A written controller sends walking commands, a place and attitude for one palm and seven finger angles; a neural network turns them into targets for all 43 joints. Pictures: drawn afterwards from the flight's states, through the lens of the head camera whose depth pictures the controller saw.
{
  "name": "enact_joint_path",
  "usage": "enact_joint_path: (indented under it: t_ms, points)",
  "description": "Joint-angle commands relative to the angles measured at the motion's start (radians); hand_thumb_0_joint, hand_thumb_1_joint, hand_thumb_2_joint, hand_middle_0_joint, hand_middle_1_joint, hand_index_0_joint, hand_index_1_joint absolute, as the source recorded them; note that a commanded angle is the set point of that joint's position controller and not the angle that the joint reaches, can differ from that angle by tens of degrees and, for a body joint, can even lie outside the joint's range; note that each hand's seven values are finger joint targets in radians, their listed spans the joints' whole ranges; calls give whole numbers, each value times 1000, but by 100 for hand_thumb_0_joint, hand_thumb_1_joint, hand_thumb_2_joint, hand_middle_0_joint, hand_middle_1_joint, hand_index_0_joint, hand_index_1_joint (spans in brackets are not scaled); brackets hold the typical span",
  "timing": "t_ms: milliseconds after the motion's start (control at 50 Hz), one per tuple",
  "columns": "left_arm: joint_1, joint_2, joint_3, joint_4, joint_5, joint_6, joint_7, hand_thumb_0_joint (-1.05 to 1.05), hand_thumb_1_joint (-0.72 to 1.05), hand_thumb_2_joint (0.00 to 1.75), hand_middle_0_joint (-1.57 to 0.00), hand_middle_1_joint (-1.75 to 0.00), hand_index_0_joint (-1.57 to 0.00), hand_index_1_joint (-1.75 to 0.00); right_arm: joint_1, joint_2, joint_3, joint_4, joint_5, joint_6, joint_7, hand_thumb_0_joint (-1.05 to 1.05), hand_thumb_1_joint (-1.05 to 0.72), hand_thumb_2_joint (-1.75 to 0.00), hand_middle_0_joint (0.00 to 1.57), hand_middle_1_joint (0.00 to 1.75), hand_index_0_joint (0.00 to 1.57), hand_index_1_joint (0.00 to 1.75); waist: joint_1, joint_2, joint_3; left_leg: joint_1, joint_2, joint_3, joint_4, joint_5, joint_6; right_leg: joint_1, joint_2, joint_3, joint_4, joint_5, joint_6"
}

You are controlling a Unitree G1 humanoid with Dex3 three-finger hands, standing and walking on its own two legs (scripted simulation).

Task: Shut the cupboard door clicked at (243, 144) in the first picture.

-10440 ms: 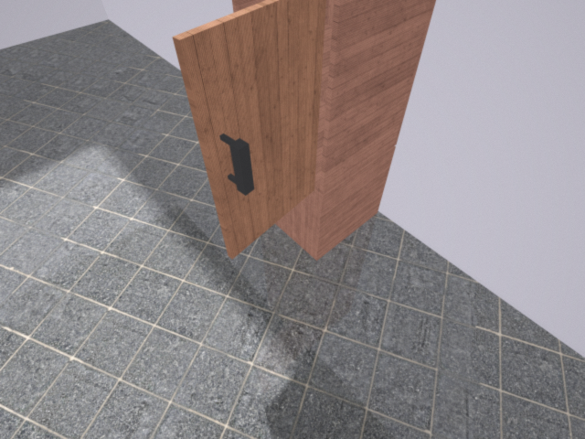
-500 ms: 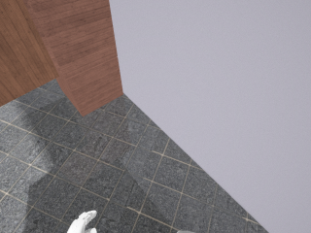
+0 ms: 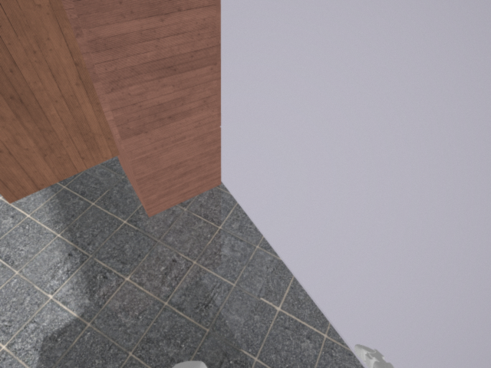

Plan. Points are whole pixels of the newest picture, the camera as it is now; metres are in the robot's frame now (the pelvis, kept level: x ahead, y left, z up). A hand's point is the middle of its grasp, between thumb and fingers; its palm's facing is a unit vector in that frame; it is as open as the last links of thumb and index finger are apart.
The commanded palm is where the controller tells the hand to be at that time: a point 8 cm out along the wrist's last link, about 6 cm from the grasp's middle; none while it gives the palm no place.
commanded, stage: walk to a spot facing it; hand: left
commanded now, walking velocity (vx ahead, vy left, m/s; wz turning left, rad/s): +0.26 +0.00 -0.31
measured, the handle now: out of the picture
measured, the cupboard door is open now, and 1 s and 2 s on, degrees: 97 97 97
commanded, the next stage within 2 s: turn to face it in 0.06 s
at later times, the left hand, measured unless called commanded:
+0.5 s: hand (190, 297) +0.26 +0.14 -0.15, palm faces +0.04 -0.98 -0.20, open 7.3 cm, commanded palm none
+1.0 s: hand (130, 332) +0.19 +0.24 -0.16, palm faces +0.37 -0.90 -0.24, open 7.3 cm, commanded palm none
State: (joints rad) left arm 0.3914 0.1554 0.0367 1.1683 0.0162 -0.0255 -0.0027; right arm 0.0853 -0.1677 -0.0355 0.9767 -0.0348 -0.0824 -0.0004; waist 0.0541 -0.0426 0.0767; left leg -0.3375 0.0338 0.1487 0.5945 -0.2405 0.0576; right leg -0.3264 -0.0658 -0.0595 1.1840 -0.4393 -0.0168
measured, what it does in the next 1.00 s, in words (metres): walks ahead, turning left: right foot, then left foot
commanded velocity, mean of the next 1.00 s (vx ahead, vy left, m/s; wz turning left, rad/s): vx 0.03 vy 0.00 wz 0.46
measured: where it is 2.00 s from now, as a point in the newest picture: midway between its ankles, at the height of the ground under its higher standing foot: outside the picture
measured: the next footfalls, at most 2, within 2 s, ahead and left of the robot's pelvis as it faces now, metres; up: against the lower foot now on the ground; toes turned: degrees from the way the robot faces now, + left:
right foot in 0.32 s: +0.24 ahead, -0.16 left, +0.00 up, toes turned -10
left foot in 0.68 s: +0.23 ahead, +0.09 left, +0.00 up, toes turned +19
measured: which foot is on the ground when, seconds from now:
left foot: down 0.00-0.34, up 0.36-0.66, down 0.68-1.00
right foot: up 0.00-0.30, down 0.32-0.68, up 0.70-1.00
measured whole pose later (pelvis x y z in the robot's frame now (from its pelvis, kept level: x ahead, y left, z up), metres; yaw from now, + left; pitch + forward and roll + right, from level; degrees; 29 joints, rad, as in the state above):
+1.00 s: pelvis +0.19 +0.01 +0.02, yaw +19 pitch +2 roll -2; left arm 0.16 0.27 0.08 0.96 0.02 0.06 0.02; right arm 0.18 -0.20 -0.05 0.94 -0.02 0.01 0.00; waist 0.01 -0.03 0.06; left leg -0.30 -0.04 0.01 0.45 -0.18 0.09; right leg -0.52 -0.08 0.01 1.12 -0.34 0.10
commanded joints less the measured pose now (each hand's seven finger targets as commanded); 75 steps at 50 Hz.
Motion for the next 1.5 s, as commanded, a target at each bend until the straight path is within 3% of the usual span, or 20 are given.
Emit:
enact_joint_path:
  t_ms: [0, 100, 200, 260, 280, 320, 460, 620, 640, 660, 700, 800, 1080, 1200, 1240, 1260, 1280, 1300, 1340, 1480]
  points:
    - [-32, 29, 16, -109, 14, -7, -12, 0, 90, 90, -20, -30, -20, -30, 197, -121, -20, 36, 8, 4, -23, 0, -90, -90, 20, 30, 20, 30, -55, 162, 12, 100, 288, -226, -403, 108, 87, -223, -76, 50, 21, 120, 16]
    - [-92, 18, 27, -154, 12, 18, -18, 0, 90, 90, -20, -30, -20, -30, 214, -106, -34, 28, 7, 3, -19, 0, -90, -90, 20, 30, 20, 30, -37, 152, 0, 99, 251, -67, -426, 180, 84, -201, -77, 23, -190, 255, 30]
    - [-196, 36, 12, -191, 8, 4, -16, 0, 90, 90, -20, -30, -20, -30, 255, -130, -23, 55, 6, 13, -22, 0, -90, -90, 20, 30, 20, 30, -62, 123, -13, 171, 233, -54, -303, 492, 86, -80, -31, -39, -486, 294, 31]
    - [-110, 82, 16, -169, 10, -13, -8, 0, 90, 90, -20, -30, -20, -30, 246, -130, -18, 72, 14, 26, -22, 0, -90, -90, 20, 30, 20, 30, -12, 92, -82, 128, 172, -73, -139, 430, 27, 173, -5, -56, -669, 401, 37]
    - [-45, 146, 29, -150, 12, -25, -1, 0, 90, 90, -20, -30, -20, -30, 243, -115, -18, 66, 20, 29, -19, 0, -90, -90, 20, 30, 20, 30, 15, 21, -139, 37, 107, -46, -19, 286, -18, 334, -75, 10, -673, 656, 25]
    - [67, 290, 54, -132, 4, -30, 11, 0, 90, 90, -20, -30, -20, -30, 277, -91, -19, 41, 38, 52, -16, 0, -90, -90, 20, 30, 20, 30, 45, -216, -277, -141, -25, -36, 441, -452, -86, 501, -455, 284, -765, 1030, -181]
    - [-221, 177, 36, -235, 5, -8, 36, 0, 90, 90, -20, -30, -20, -30, 227, -54, -23, 43, 23, 116, 7, 0, -90, -90, 20, 30, 20, 30, -71, -136, -130, -106, 59, -82, 487, -192, -118, 123, -311, -53, -862, 585, -87]
    - [-217, 207, 65, -246, 5, 20, 28, 0, 90, 90, -20, -30, -20, -30, 193, -83, -39, -24, 13, 113, 21, 0, -90, -90, 20, 30, 20, 30, -80, -49, -93, 87, 12, 3, -1, -27, -108, 43, -308, -137, -690, 264, -30]
    - [-224, 180, 63, -255, 0, 30, 25, 0, 90, 90, -20, -30, -20, -30, 244, -136, -52, -23, 13, 106, 23, 0, -90, -90, 20, 30, 20, 30, -114, 125, -108, 165, 70, -120, -134, 43, -80, -42, -251, -162, -541, 137, 17]
    - [-235, 115, 50, -296, -9, 41, 19, 0, 90, 90, -20, -30, -20, -30, 292, -249, -80, -33, 3, 99, 14, 0, -90, -90, 20, 30, 20, 30, -141, 447, -98, 196, 320, -505, -269, 247, 46, -247, -94, -178, -278, -198, 99]
    - [-327, 133, 44, -341, 3, 51, 19, 0, 90, 90, -20, -30, -20, -30, 280, -298, -83, -37, 3, 101, -9, 0, -90, -90, 20, 30, 20, 30, -137, 232, -112, 137, 391, -576, -319, 222, 156, -276, -68, 31, -34, -151, 70]
    - [-236, 144, 54, -270, 6, 54, 16, 0, 90, 90, -20, -30, -20, -30, 157, -224, -56, -78, 15, 79, -25, 0, -90, -90, 20, 30, 20, 30, -64, 146, -147, 219, 215, -361, -263, 410, 64, -305, -47, 77, 44, 103, 100]
    - [-315, 163, 44, -327, -3, 57, 27, 0, 90, 90, -20, -30, -20, -30, 176, -253, -78, -71, 9, 103, -12, 0, -90, -90, 20, 30, 20, 30, -99, 171, -129, 229, 187, -528, -259, 257, 120, -212, 8, 92, -251, 17, 107]
    - [-215, 165, 44, -319, -12, 48, 35, 0, 90, 90, -20, -30, -20, -30, 95, -251, -88, -99, 12, 121, -7, 0, -90, -90, 20, 30, 20, 30, -53, 203, -158, 59, 121, -571, -206, 202, 83, 95, 72, 72, -580, 85, 69]
    - [-131, 231, 62, -303, -3, 31, 44, 0, 90, 90, -20, -30, -20, -30, 68, -195, -83, -116, 28, 124, 0, 0, -90, -90, 20, 30, 20, 30, -5, 12, -172, -170, 13, -472, -63, -4, -3, 372, -58, 184, -877, 148, 35]
    - [-127, 309, 76, -312, 12, 26, 49, 0, 90, 90, -20, -30, -20, -30, 66, -141, -76, -135, 33, 122, 1, 0, -90, -90, 20, 30, 20, 30, 4, -266, -140, -325, -135, -234, 194, -286, -96, 399, -344, 467, -963, 134, -75]
    - [-168, 308, 63, -329, 6, 28, 50, 0, 90, 90, -20, -30, -20, -30, 51, -195, -85, -131, 18, 125, 6, 0, -90, -90, 20, 30, 20, 30, -13, -204, -96, -269, -98, -237, 411, -352, -93, 197, -426, 468, -966, 223, -133]
    - [-248, 265, 47, -350, 3, 29, 45, 0, 90, 90, -20, -30, -20, -30, 87, -184, -85, -121, 12, 132, 17, 0, -90, -90, 20, 30, 20, 30, -63, -91, -58, -243, -83, -241, 522, -270, -92, 125, -346, 339, -951, 232, -135]
    - [-291, 202, 40, -356, -4, 19, 44, 0, 90, 90, -20, -30, -20, -30, 120, -172, -88, -73, 12, 151, 20, 0, -90, -90, 20, 30, 20, 30, -95, -165, -62, -246, -43, -210, 608, -186, -117, 153, -243, 217, -895, 410, -89]
    - [-132, 208, 39, -301, 5, 6, 40, 0, 90, 90, -20, -30, -20, -30, 23, -135, -58, -78, 18, 149, 20, 0, -90, -90, 20, 30, 20, 30, -30, -103, -76, -204, -24, -141, 432, -182, -140, 270, -240, 105, -842, 620, -100]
